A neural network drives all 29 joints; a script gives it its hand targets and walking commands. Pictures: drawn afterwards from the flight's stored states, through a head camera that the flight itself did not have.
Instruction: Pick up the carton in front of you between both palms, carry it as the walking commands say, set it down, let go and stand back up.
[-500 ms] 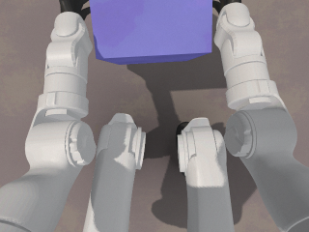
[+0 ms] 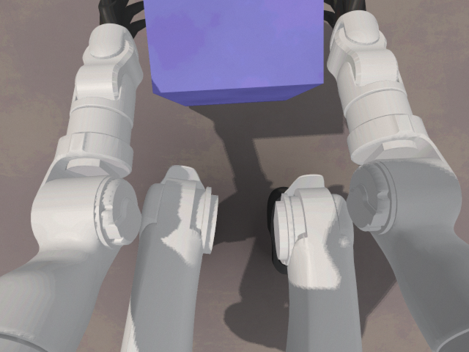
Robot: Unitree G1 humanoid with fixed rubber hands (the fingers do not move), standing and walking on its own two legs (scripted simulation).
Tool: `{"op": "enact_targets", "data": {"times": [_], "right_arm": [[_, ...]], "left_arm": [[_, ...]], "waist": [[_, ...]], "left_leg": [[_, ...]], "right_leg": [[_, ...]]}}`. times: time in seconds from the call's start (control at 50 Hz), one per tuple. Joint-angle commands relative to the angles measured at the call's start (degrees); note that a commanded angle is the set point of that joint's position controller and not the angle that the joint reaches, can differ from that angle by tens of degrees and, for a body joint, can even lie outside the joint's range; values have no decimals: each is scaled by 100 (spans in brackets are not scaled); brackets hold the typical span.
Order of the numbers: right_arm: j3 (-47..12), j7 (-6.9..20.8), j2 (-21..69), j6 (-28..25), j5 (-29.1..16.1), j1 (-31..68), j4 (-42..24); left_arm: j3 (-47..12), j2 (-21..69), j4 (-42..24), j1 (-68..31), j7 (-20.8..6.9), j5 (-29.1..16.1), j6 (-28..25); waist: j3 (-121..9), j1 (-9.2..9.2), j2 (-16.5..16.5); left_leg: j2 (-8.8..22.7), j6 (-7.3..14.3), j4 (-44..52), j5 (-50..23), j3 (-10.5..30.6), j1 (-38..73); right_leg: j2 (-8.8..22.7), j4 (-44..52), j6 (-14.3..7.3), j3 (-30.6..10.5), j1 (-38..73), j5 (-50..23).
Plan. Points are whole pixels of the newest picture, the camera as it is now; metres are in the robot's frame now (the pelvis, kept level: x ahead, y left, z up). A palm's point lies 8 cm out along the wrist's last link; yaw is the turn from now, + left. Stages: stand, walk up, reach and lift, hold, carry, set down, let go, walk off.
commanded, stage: set down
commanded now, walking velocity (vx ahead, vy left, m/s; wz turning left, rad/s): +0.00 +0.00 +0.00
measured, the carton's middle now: (233, 33) +0.53 +0.03 -0.24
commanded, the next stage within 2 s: let go in 1.90 s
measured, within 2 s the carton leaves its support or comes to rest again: neither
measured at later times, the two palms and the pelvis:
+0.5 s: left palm (116, 26) +0.51 +0.19 -0.17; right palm (349, 13) +0.54 -0.12 -0.17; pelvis -0.01 +0.00 -0.01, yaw +0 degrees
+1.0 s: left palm (81, 12) +0.52 +0.22 -0.15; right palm out of the picture +0.56 -0.15 -0.15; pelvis +0.00 +0.00 -0.01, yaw +1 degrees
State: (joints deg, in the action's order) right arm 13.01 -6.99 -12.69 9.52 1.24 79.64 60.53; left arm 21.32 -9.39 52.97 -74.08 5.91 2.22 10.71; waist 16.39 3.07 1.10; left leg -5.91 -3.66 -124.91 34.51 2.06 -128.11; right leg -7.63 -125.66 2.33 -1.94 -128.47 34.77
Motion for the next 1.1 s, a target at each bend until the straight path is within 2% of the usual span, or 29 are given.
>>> {"op": "enact_targets", "data": {"times": [0.0,0.36,0.48,0.54,0.56,0.6,0.62,0.64,0.68,0.72,0.78,0.84,0.9,0.98,1.02,1.08], "right_arm": [[-1579,1429,4916,-199,-399,3118,-578],[-725,1619,3877,-52,228,2547,215],[-628,1560,3412,-84,314,2467,234],[-460,1318,2455,-198,358,2312,194],[-270,1149,1663,-256,374,2097,263],[9,614,-463,-419,327,1662,218],[-22,385,-1187,-507,165,1610,183],[-117,263,-1393,-572,-65,1722,142],[-452,190,-1454,-670,-511,1873,145],[-790,192,-1410,-761,-886,1949,55],[-1122,207,-1383,-833,-1246,2009,-187],[-1202,180,-1558,-798,-1440,1906,-421],[-1145,128,-1656,-688,-1434,1688,-668],[-915,50,-1661,-460,-1252,1503,-1244],[-733,31,-1646,-320,-1093,1371,-1331],[-464,80,-1515,-200,-859,1138,-1046]], "left_arm": [[-2032,4541,-581,-3653,-1515,-439,-243],[-1048,3620,274,-2978,-1635,271,-85],[-799,3253,374,-2773,-1573,370,-131],[-449,2333,428,-2543,-1334,385,-265],[-198,1548,502,-2265,-1152,407,-337],[227,-592,585,-1628,-593,406,-587],[201,-1332,598,-1525,-352,219,-714],[65,-1545,607,-1618,-206,-25,-810],[-233,-1641,679,-1806,-90,-466,-955],[-573,-1644,658,-1903,-91,-860,-1054],[-951,-1638,521,-1882,-111,-1266,-1118],[-1115,-1780,340,-1735,-58,-1546,-1086],[-1148,-1864,29,-1517,26,-1645,-993],[-1039,-1834,-714,-1326,126,-1526,-745],[-956,-1729,-907,-1198,155,-1397,-580],[-833,-1468,-755,-989,135,-1187,-429]], "waist": [[-5721,185,158],[-3996,120,143],[-3916,120,150],[-4090,123,159],[-4177,120,141],[-4517,143,118],[-4754,164,108],[-4966,186,102],[-5281,210,132],[-5576,206,189],[-6131,198,236],[-6868,206,231],[-7654,211,270],[-8461,181,209],[-8356,138,151],[-7432,68,91]], "left_leg": [[-137,220,804,-2085,-562,2476],[-94,350,825,-1168,-421,1724],[-47,285,795,-1113,-450,1772],[20,185,760,-1176,-520,2005],[69,141,764,-1203,-549,2113],[188,87,766,-1311,-555,2412],[236,83,748,-1422,-548,2514],[263,82,727,-1571,-529,2567],[322,72,668,-1851,-473,2559],[385,87,595,-2137,-418,2544],[425,122,541,-2526,-365,2800],[428,140,575,-2710,-380,3268],[390,140,718,-2703,-453,3716],[271,155,1097,-2578,-582,4255],[228,158,1347,-2394,-613,4253],[218,149,1723,-1962,-579,3812]], "right_leg": [[-120,885,-219,400,2367,-1820],[-39,901,-333,261,1669,-1009],[17,897,-291,234,1869,-993],[75,888,-196,259,2188,-1076],[129,878,-148,280,2277,-1109],[249,883,-55,297,2489,-1192],[295,888,-39,262,2588,-1266],[331,869,-34,202,2684,-1386],[413,758,-39,124,2847,-1696],[481,655,-41,91,2981,-2025],[532,553,-50,124,3197,-2355],[538,543,-76,199,3543,-2448],[493,653,-105,305,4010,-2415],[377,1045,-166,431,4294,-2186],[342,1301,-192,469,4184,-1978],[355,1692,-202,461,3618,-1556]]}}
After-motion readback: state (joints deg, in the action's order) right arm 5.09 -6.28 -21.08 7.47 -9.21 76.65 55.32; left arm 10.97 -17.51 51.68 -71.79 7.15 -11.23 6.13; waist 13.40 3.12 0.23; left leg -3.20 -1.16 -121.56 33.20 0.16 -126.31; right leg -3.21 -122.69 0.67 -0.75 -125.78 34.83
